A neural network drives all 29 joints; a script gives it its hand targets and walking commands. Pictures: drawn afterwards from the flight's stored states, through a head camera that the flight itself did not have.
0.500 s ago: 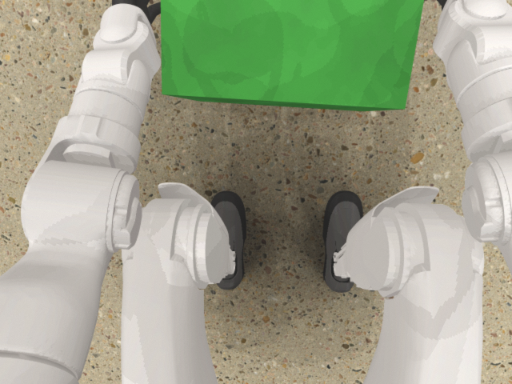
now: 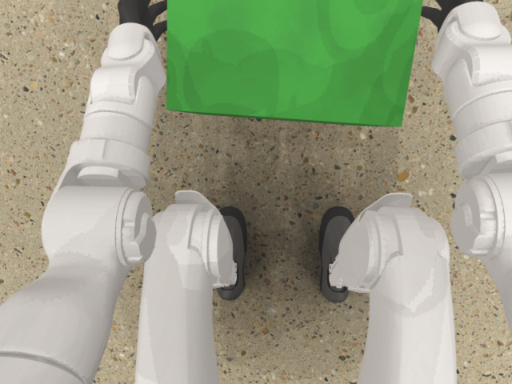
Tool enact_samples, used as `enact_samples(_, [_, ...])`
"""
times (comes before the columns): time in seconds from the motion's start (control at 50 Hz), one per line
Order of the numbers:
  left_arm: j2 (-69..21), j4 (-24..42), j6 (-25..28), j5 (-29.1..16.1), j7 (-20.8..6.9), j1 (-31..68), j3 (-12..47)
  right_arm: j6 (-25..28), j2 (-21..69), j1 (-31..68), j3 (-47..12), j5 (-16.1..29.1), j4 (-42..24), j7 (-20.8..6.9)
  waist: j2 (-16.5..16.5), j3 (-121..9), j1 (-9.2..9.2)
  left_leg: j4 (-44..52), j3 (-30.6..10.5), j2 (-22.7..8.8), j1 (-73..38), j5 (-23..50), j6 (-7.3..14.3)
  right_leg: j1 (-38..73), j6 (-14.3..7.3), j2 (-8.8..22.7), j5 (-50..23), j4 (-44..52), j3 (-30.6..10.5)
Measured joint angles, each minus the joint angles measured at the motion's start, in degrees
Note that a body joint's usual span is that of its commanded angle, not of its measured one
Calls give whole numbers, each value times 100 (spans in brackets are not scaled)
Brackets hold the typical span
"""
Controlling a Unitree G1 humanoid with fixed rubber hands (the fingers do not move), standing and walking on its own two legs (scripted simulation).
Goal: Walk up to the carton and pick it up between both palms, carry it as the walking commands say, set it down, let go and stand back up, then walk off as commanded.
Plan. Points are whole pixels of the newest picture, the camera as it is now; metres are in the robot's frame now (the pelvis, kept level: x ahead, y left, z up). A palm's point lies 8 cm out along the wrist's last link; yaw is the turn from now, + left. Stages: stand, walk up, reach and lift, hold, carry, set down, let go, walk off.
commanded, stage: reach and lift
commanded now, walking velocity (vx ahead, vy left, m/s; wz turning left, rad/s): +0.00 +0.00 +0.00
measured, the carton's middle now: (286, 52) +0.53 +0.00 -0.20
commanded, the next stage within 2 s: none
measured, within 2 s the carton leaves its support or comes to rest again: neither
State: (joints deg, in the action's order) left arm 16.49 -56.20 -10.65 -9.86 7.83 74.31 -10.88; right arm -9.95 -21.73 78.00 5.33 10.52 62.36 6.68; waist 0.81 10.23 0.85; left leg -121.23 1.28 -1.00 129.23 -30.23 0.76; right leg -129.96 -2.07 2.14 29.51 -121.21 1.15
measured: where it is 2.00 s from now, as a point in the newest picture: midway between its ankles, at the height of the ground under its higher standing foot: (282, 269)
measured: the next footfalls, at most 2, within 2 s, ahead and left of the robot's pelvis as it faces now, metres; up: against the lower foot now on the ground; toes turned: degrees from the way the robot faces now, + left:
none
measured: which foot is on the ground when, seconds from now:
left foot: down 0.00-1.00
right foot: down 0.00-1.00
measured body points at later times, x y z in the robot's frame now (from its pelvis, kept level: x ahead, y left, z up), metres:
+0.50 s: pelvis +0.00 -0.01 +0.05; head +0.31 -0.02 +0.38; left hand +0.53 +0.18 -0.05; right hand +0.54 -0.20 -0.05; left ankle +0.12 +0.12 -0.35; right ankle +0.12 -0.11 -0.35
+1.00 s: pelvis +0.01 -0.01 +0.11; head +0.28 -0.02 +0.47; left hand +0.51 +0.18 +0.04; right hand +0.53 -0.20 +0.03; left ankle +0.12 +0.12 -0.35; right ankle +0.12 -0.11 -0.35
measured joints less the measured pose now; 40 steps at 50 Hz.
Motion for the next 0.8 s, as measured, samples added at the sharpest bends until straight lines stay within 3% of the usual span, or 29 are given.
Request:
enact_samples(0.26, [-478, 751, -403, 812, -227, -630, -809, -439, 446, -583, 710, -713, -685, 175, -72, -910, 3, 488, -6, -10, -43, 27, -41, 1, -9, -72, -56, 478, -13])
enact_samples(0.4, [-648, 1220, -618, 1184, -406, -936, -1213, -642, 669, -828, 1123, -1117, -1110, -240, -100, -1248, -5, 875, -15, -3, -91, 132, -72, 34, -23, -101, -166, 854, -14])
enact_samples(0.5, [-707, 1503, -748, 1235, -495, -1084, -1302, -777, 796, -995, 1274, -1223, -1443, -311, -100, -1392, -11, 1118, -40, 9, -175, 185, -88, 129, -28, -107, -213, 1100, 6])
enact_samples(0.58, [-788, 1644, -832, 1308, -569, -1192, -1355, -864, 917, -1138, 1377, -1296, -1630, -186, -109, -1541, -12, 1303, -53, 10, -263, 203, -91, 223, -24, -120, -233, 1294, 14])
enact_samples(0.72, [-994, 1819, -939, 1471, -651, -1433, -1397, -915, 1125, -1410, 1470, -1390, -1762, 276, -153, -1844, -6, 1618, -44, 0, -474, 210, -92, 427, -11, -153, -249, 1611, -3])
enact_samples(0.8, [-1066, 1885, -979, 1549, -659, -1566, -1427, -914, 1172, -1536, 1506, -1412, -1771, 236, -172, -1989, -2, 1788, -37, -4, -627, 218, -97, 572, -8, -169, -261, 1777, -14])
